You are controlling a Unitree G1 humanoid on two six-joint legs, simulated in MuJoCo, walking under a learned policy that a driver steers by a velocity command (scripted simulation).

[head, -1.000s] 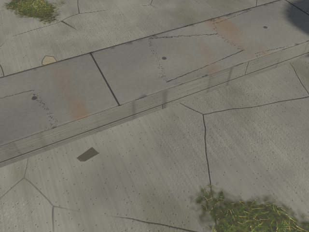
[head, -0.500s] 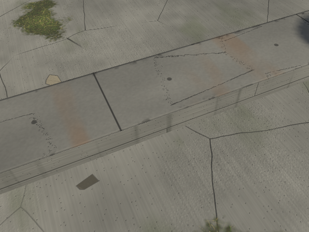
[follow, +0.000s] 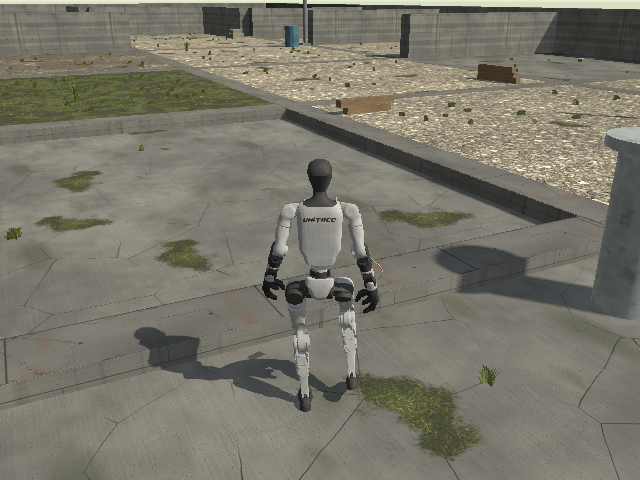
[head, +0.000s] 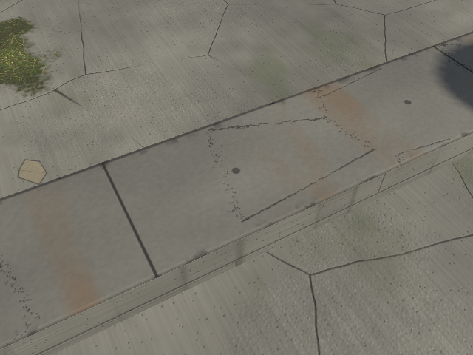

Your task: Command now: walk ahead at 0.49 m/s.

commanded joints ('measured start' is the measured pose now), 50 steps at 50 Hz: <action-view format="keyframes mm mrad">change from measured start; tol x16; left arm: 1 29 44 12 -45 13 3 6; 10 -256 46 3 -138 -11 -18 -36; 13 -168 90 23 -131 -10 -33 -45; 16 295 306 99 -10 8 -27 -35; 21 88 71 32 -12 40 -14 -39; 41 279 -30 -7 62 1 -12 -17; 50 124 -10 18 71 54 47 -45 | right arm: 1 -40 -132 -21 -54 3 -18 -19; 16 167 -10 24 -45 5 7 -29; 34 -282 -49 10 -154 -22 46 -4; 41 223 -272 -71 -26 -67 6 -47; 45 -8 -64 -29 -67 -13 19 -22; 50 105 -67 -27 -13 -10 -3 -37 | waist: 1 46 73 51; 12 -19 110 62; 17 151 -209 -375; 20 40 -8 -52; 29 33 -35 44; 38 -6 -27 29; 41 -67 331 -161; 50 61 93 36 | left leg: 1 -106 279 -202 -201 77 170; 11 180 344 -187 -88 72 99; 14 166 289 -135 180 399 50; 15 -4 226 -75 472 319 15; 17 -570 61 -167 1022 -405 -46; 34 -363 157 3 352 45 -55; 39 23 64 43 196 -62 4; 41 413 494 -548 34 37 166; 44 128 420 -447 -78 -157 166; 50 51 306 -179 -114 258 111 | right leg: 1 -18 -40 0 -143 163 27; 12 74 52 -48 -628 140 -16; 15 662 -12 41 -641 132 -123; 16 1059 -242 481 -717 -27 -277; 17 1070 -269 673 -829 -96 -282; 22 489 -103 156 -929 268 -137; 34 605 -75 11 -977 330 -155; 39 575 -37 -43 -602 584 -123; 42 47 159 -52 104 -316 -50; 50 71 45 -81 -16 -20 -2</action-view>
